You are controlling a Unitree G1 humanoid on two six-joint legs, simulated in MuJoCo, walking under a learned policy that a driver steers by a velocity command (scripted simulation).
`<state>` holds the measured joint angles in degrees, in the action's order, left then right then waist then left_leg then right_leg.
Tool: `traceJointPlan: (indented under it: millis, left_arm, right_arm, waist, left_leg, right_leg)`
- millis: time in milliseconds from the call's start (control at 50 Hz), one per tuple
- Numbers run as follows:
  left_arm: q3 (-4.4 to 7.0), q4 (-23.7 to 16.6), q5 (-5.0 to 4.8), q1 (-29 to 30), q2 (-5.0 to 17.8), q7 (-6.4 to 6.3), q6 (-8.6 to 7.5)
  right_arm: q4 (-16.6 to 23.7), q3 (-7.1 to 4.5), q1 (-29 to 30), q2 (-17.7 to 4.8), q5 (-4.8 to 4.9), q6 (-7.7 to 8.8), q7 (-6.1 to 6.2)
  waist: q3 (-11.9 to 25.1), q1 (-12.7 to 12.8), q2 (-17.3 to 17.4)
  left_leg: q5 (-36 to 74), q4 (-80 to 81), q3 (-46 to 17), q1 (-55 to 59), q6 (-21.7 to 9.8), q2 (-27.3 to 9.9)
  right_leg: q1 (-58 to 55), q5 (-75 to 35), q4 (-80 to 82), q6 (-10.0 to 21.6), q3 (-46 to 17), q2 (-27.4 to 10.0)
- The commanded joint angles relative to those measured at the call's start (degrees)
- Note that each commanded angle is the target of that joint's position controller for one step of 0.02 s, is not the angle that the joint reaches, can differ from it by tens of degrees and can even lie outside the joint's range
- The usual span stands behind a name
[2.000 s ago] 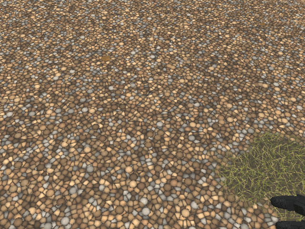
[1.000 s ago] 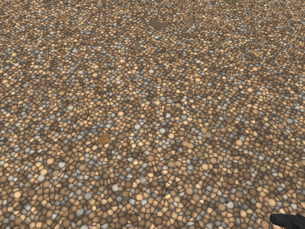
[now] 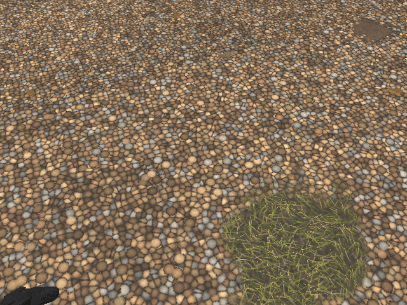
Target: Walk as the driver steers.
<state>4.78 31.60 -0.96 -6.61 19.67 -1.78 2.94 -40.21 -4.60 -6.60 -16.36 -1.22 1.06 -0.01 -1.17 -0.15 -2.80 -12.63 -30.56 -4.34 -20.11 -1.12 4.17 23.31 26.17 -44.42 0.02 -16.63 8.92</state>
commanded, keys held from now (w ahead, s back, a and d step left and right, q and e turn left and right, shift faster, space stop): shift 0.28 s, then q+shift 0.72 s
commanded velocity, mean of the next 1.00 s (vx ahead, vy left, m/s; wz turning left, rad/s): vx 0.00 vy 0.00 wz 0.36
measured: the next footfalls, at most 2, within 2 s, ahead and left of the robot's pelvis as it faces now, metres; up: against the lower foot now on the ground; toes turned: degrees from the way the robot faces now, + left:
right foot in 0.30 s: +0.01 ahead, -0.14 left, +0.00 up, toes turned -1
left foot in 0.68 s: +0.05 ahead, +0.12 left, +0.00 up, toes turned +14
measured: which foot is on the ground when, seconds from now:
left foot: down 0.00-0.36, up 0.38-0.66, down 0.68-1.00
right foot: up 0.00-0.28, down 0.30-0.68, up 0.70-1.00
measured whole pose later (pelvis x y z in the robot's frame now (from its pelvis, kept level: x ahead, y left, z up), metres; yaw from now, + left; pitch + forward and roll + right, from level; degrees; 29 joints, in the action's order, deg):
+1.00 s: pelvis +0.03 +0.04 +0.02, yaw +27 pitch +3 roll -3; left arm 4.8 37.8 0.2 -3.0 18.0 -1.8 -0.5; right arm -33.2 -4.4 -11.7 -19.2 1.3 -2.7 2.4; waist -3.4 -1.0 -1.1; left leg -11.6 -27.2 -11.0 -17.7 -4.0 5.4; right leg 32.3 16.8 -52.0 -5.5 -8.6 3.0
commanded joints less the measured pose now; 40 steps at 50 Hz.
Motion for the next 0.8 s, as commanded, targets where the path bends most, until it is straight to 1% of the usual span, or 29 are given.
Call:
traceJointPlan:
  millis: [20, 40, 60, 100, 180, 220, 240, 260, 280, 300, 320, 340, 360, 380, 400, 440, 460, 500, 540, 600, 640, 660, 680, 700, 720, 740, 760, 780, 800]
  left_arm:
    - [3.23, -2.3, 0.29, -4.3, 11.0, -0.14, -1.45]
    - [3.00, -1.1, 0.27, -3.9, 9.7, -0.24, -1.03]
    - [2.41, -0.8, 0.46, -3.7, 7.8, -0.32, -0.67]
    - [1.02, -0.8, 0.14, -3.2, 4.1, 0.09, -0.73]
    - [-0.94, -1.1, 0.46, -1.1, 0.4, 0.47, -1.40]
    - [-0.74, -0.1, 0.04, -1.8, 1.3, 0.69, -1.53]
    - [-0.57, 0.9, 0.01, -3.4, 1.4, 0.79, -1.57]
    - [-0.57, 2.2, 0.22, -5.4, 1.0, 0.94, -1.64]
    - [-0.53, 2.5, 0.68, -5.7, 1.6, 0.97, -1.67]
    - [-0.64, 2.1, 1.53, -6.1, 2.8, 0.65, -1.63]
    - [-0.15, 2.1, 2.71, -4.4, 6.0, 0.23, -1.38]
    - [-0.47, 2.5, 3.16, -3.6, 3.1, 0.62, -1.61]
    - [-0.15, 2.1, 2.99, -2.8, 3.4, 0.66, -1.90]
    - [0.78, 2.7, 2.77, -4.3, 5.7, 0.36, -2.01]
    - [1.25, 2.8, 2.32, -5.5, 6.9, 0.03, -2.16]
    - [1.02, 2.2, 2.29, -6.1, 5.4, -0.82, -2.56]
    - [0.83, 2.1, 2.32, -6.1, 4.5, -1.12, -2.74]
    - [1.06, 1.7, 1.61, -3.0, 4.1, -1.23, -2.92]
    - [1.49, 1.5, 1.32, -0.2, 4.5, -1.08, -2.68]
    - [2.29, 1.6, 0.93, 0.2, 5.7, -0.59, -2.28]
    - [2.72, 2.1, -0.16, -0.2, 6.6, -0.03, -2.51]
    - [2.73, 2.3, -0.85, 0.4, 6.3, 0.22, -2.73]
    - [2.46, 3.5, -0.79, -2.0, 4.7, 0.62, -3.15]
    - [1.83, 2.2, 1.03, -2.4, 2.6, 0.79, -3.51]
    - [0.50, -2.3, 2.86, 3.1, -0.1, 0.45, -3.90]
    - [1.23, -1.4, 2.18, 5.2, 3.2, 0.24, -3.88]
    - [1.30, -1.2, 1.17, 5.9, 3.6, 0.07, -4.00]
    - [1.57, 0.0, 1.37, 4.9, 4.0, -0.40, -4.02]
    - [1.93, 0.3, 1.83, 4.5, 4.8, -0.86, -3.87]
  right_arm:
    - [5.7, -1.83, 2.0, -7.9, -0.37, 0.57, 0.73]
    - [5.8, -1.32, 3.4, -6.5, 0.34, 0.16, 1.10]
    - [5.7, -0.92, 3.5, -6.0, 1.10, -0.12, 1.42]
    - [5.0, -0.42, 2.1, -5.8, 0.97, -0.76, 1.95]
    - [3.8, -0.58, -0.1, -6.7, 0.84, -1.52, 1.80]
    - [3.1, -0.93, -1.9, -8.2, 1.33, -1.98, 1.59]
    - [2.8, -0.79, -2.1, -8.2, 1.76, -2.14, 1.55]
    - [2.5, -0.47, -2.2, -7.7, 2.31, -2.15, 1.48]
    - [1.6, -0.10, -4.5, -6.8, 2.64, -1.75, 1.37]
    - [1.2, 1.00, -6.3, -4.3, 1.54, -0.87, 0.73]
    - [1.6, 2.03, -8.1, -1.3, 0.10, 0.34, -0.28]
    - [2.4, 1.82, -3.8, -3.2, 0.64, 0.49, -0.28]
    - [3.1, 0.94, -0.3, -6.4, 1.38, 0.21, -0.20]
    - [3.7, 0.37, 0.9, -7.5, 2.06, -0.21, 0.08]
    - [4.1, -0.03, 0.5, -8.2, 2.48, -0.80, 0.38]
    - [4.7, -0.51, -1.1, -7.5, 2.79, -1.70, 0.30]
    - [4.9, -0.80, -1.8, -7.0, 2.92, -2.17, 0.13]
    - [4.9, -0.70, -2.9, -5.3, 2.98, -3.29, -0.05]
    - [5.6, -0.26, -2.8, -4.1, 2.89, -3.99, -0.63]
    - [7.5, -0.35, -2.3, -4.7, 3.13, -4.29, -1.93]
    - [8.2, -1.01, -4.0, -5.8, 3.16, -4.72, -2.40]
    - [7.7, -1.52, -6.5, -6.1, 3.06, -4.92, -2.26]
    - [6.8, -2.76, -10.2, -8.3, 2.68, -4.89, -1.38]
    - [7.6, -5.01, -13.6, -15.9, 2.63, -4.48, -0.08]
    - [9.2, -5.45, -13.6, -21.4, 0.16, -2.84, -0.44]
    - [9.6, -4.28, -12.9, -17.1, -0.20, -1.40, -1.10]
    - [9.1, -3.56, -10.8, -15.3, 0.50, -0.62, -0.79]
    - [9.2, -3.28, -7.8, -13.9, 1.92, -0.70, -0.17]
    - [9.8, -2.73, -4.6, -12.7, 2.93, -1.25, 0.51]
  waist:
    - [5.6, 1.8, 12.0]
    - [4.3, 2.0, 9.1]
    - [3.5, 1.3, 8.7]
    - [3.2, 0.5, 9.1]
    - [5.8, -1.3, 14.0]
    - [6.2, -2.1, 15.3]
    - [6.3, -1.3, 14.8]
    - [6.0, -0.1, 13.9]
    - [5.8, -0.2, 12.4]
    - [7.1, -1.1, 7.0]
    - [7.0, -4.1, -4.8]
    - [6.4, -1.6, -6.5]
    - [3.3, -0.2, -5.1]
    - [1.8, 1.0, -6.4]
    - [0.5, 1.5, -8.4]
    - [0.6, 2.2, -10.6]
    - [0.9, 2.1, -8.7]
    - [0.7, 0.8, -5.1]
    - [1.3, 0.5, -4.5]
    - [3.8, 1.3, -5.2]
    - [5.0, 0.5, -5.1]
    - [5.6, -1.2, -4.2]
    - [7.1, -2.5, 0.0]
    - [7.0, -3.4, 14.1]
    - [11.7, -3.2, 24.6]
    - [13.6, -5.5, 13.1]
    - [9.4, -3.8, 10.7]
    - [6.6, -1.9, 6.3]
    - [5.1, -0.5, 6.6]
  left_leg:
    - [14.3, 12.5, -25.1, 9.7, -16.0, -24.5]
    - [10.3, 12.0, -19.4, 8.3, -13.0, -20.1]
    - [9.3, 12.0, -16.6, 8.3, -11.8, -18.2]
    - [11.7, 12.2, -11.3, 8.8, -11.1, -15.2]
    - [14.2, 10.8, -7.3, 12.1, -11.2, -14.3]
    - [16.3, 9.8, -8.2, 12.4, -11.7, -15.5]
    - [17.1, 8.5, -8.0, 11.9, -11.3, -15.5]
    - [17.8, 7.2, -7.2, 10.2, -10.2, -14.9]
    - [16.2, 6.4, -6.5, 7.7, -7.7, -14.1]
    - [9.8, 4.3, -5.3, 1.8, -3.5, -12.2]
    - [-0.9, 2.5, -0.2, -1.8, 0.3, -7.2]
    - [-4.4, 2.5, 1.5, 2.4, 2.3, -6.9]
    - [-1.7, -0.6, 2.2, 0.4, 3.0, -5.5]
    - [-0.8, -4.0, 3.2, -3.2, 2.7, -4.4]
    - [-2.6, -7.2, 3.6, -5.8, 2.5, -4.3]
    - [-18.0, -21.2, 3.7, -11.2, 2.7, -5.2]
    - [-21.6, -28.5, 2.7, -14.4, 3.2, -6.4]
    - [-18.9, -30.1, 2.4, -16.5, 4.6, -8.6]
    - [-14.4, -26.2, 4.5, -13.6, 5.4, -9.3]
    - [-10.3, -17.1, 8.1, -7.2, 4.4, -8.2]
    - [-7.0, -10.5, 10.3, -3.1, 2.6, -6.6]
    - [-2.5, -4.9, 11.5, 1.6, 1.2, -5.1]
    - [3.9, 0.8, 9.6, 9.5, -1.1, -3.2]
    - [28.5, 5.9, -8.5, 21.0, -7.1, -12.7]
    - [36.3, 9.5, -34.1, 24.2, -20.8, -25.6]
    - [26.8, 11.3, -30.5, 24.3, -21.4, -26.0]
    - [20.7, 11.5, -25.7, 20.5, -18.4, -23.0]
    - [15.8, 11.4, -21.6, 17.8, -14.8, -19.4]
    - [15.2, 11.2, -19.0, 15.1, -12.6, -17.3]
  right_leg:
    - [9.8, 7.6, -24.6, -2.9, 4.0, -3.6]
    - [9.2, 4.1, -26.0, -3.8, 4.7, -4.1]
    - [9.7, 1.8, -27.3, -4.5, 5.3, -3.9]
    - [8.4, -0.4, -24.0, -5.1, 8.1, -4.0]
    - [0.3, 1.6, -3.1, -5.1, 12.8, -7.5]
    - [-4.0, -1.1, 5.8, -4.7, 15.0, -7.5]
    - [-7.2, -5.6, 12.2, -4.1, 15.8, -7.2]
    - [-11.6, -12.3, 20.7, -3.0, 16.7, -6.6]
    - [-16.0, -17.0, 25.5, -1.3, 15.1, -7.3]
    - [-23.6, -23.5, 25.5, 0.8, 8.6, -13.1]
    - [-22.9, -30.7, 21.8, 4.6, 3.5, -19.7]
    - [-15.1, -21.8, 22.8, 7.2, 4.6, -20.3]
    - [-14.8, -16.7, 23.5, 6.8, 5.7, -18.3]
    - [-15.4, -15.8, 24.0, 6.7, 5.5, -18.6]
    - [-15.3, -19.1, 24.3, 7.8, 4.5, -20.7]
    - [-16.5, -34.0, 23.8, 12.3, 1.6, -27.4]
    - [-17.9, -40.4, 23.5, 14.0, 1.4, -29.9]
    - [-18.9, -41.7, 23.3, 13.4, 5.9, -29.0]
    - [-17.9, -40.4, 23.0, 12.0, 11.3, -26.7]
    - [-17.8, -41.2, 20.7, 10.6, 16.1, -26.4]
    - [-18.1, -40.2, 17.2, 9.0, 17.9, -27.2]
    - [-16.2, -38.1, 13.2, 7.1, 20.2, -26.5]
    - [-12.0, -34.2, 4.6, 3.7, 23.9, -23.4]
    - [3.8, -12.6, -12.6, -2.1, 27.1, -16.7]
    - [18.2, 15.5, -26.1, -4.9, 18.1, -6.3]
    - [19.5, 14.4, -31.1, -4.1, 10.8, -8.4]
    - [19.8, 9.2, -30.1, -2.7, 10.2, -9.1]
    - [19.7, 3.6, -26.6, -2.3, 10.0, -10.4]
    - [18.4, -0.8, -22.7, -2.5, 9.8, -10.9]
